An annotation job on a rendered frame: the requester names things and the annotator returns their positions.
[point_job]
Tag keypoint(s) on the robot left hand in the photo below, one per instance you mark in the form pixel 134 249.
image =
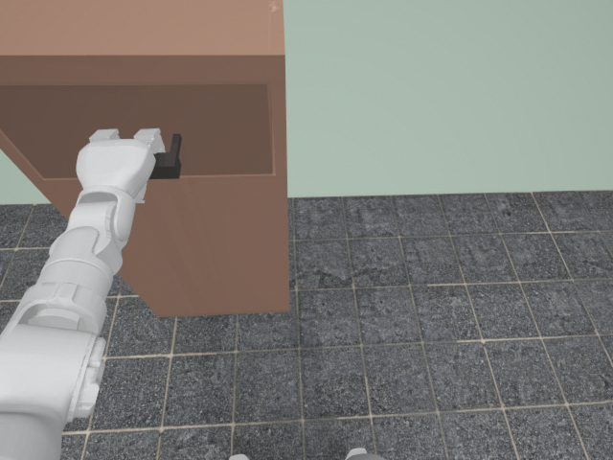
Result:
pixel 125 164

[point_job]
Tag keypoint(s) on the handle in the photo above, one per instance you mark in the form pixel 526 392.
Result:
pixel 168 165

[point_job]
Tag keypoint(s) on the cabinet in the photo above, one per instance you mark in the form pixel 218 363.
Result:
pixel 200 244

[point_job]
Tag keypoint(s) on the robot left forearm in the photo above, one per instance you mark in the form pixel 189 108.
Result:
pixel 71 290

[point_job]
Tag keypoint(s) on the drawer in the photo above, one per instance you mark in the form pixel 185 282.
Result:
pixel 225 126

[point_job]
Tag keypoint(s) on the left robot upper arm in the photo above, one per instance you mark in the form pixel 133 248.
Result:
pixel 48 377

